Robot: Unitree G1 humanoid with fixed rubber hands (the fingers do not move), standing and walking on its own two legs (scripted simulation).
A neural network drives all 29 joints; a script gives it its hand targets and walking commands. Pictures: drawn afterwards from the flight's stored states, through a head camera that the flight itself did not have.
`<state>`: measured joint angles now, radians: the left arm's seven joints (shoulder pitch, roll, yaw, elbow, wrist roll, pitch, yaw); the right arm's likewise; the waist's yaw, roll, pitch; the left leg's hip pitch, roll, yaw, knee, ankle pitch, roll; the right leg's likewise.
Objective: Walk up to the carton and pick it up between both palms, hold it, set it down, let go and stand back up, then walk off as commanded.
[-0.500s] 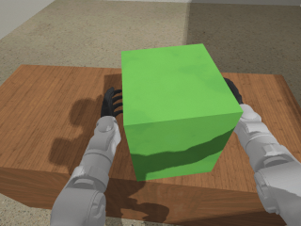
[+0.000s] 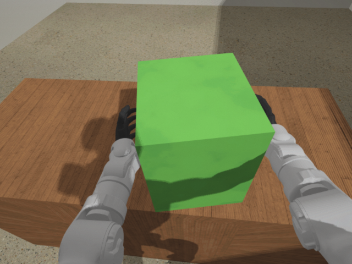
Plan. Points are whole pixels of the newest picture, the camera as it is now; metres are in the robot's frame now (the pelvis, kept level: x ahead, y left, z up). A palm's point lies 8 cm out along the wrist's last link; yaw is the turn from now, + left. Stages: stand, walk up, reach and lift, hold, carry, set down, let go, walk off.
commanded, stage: reach and lift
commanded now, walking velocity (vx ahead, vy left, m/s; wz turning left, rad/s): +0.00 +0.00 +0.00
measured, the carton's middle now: (192, 135) +0.45 +0.04 +0.04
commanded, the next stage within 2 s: none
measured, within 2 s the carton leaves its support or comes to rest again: leaves its support in 0.82 s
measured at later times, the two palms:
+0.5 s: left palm (123, 139) +0.38 +0.20 +0.08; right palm (263, 126) +0.45 -0.13 +0.09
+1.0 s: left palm (120, 135) +0.37 +0.20 +0.11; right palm (268, 127) +0.43 -0.13 +0.11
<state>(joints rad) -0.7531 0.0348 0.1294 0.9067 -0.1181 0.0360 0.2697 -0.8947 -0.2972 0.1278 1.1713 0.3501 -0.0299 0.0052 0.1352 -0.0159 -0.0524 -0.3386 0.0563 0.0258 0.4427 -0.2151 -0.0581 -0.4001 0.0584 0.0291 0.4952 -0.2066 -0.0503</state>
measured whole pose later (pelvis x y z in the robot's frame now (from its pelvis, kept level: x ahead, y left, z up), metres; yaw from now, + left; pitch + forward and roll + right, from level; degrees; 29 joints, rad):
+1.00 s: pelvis +0.00 +0.00 +0.00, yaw +0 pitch +6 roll +1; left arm -0.72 0.01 0.26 0.87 -0.06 0.03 0.20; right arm -0.86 -0.21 -0.07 1.17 0.07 -0.06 0.00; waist 0.11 -0.02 -0.12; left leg -0.34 0.06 0.03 0.44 -0.21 -0.06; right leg -0.40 0.06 0.03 0.49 -0.20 -0.05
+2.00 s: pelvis -0.01 +0.01 +0.00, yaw +0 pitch +6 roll +1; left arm -0.73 0.05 0.29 0.56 -0.06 0.45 0.19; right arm -0.87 -0.18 -0.06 0.86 0.20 0.33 -0.10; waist 0.06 -0.02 -0.18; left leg -0.34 0.05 0.03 0.44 -0.20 -0.04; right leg -0.39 0.05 0.03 0.46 -0.17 -0.03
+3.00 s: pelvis -0.03 +0.03 +0.00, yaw +1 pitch +4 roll +0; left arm -0.92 0.15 0.32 0.56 -0.03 0.69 0.13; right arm -0.98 -0.18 -0.06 0.74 0.26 0.60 -0.20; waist -0.01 -0.02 -0.23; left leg -0.34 0.02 0.02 0.44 -0.17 -0.02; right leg -0.37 0.03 0.03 0.44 -0.14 -0.01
